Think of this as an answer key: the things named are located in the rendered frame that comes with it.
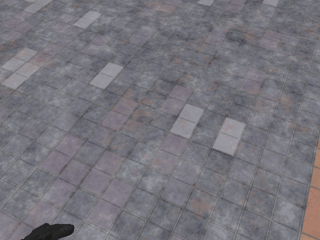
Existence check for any robot left hand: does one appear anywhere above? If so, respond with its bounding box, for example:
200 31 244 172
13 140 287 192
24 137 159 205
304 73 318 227
21 223 75 240

